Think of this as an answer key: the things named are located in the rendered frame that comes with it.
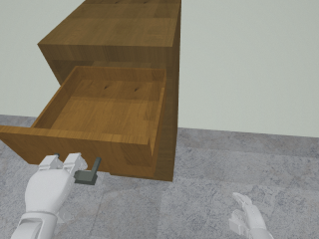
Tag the robot right forearm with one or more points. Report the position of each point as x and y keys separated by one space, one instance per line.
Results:
x=259 y=233

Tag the robot left forearm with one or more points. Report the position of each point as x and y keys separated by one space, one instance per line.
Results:
x=36 y=225

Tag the drawer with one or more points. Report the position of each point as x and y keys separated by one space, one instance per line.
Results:
x=115 y=113

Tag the cabinet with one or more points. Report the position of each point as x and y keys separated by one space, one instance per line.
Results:
x=124 y=34

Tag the right robot hand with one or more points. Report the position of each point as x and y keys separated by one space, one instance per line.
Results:
x=242 y=222

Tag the handle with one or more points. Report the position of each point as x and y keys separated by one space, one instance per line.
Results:
x=84 y=176

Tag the left robot hand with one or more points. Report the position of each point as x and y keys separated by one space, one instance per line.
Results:
x=50 y=186

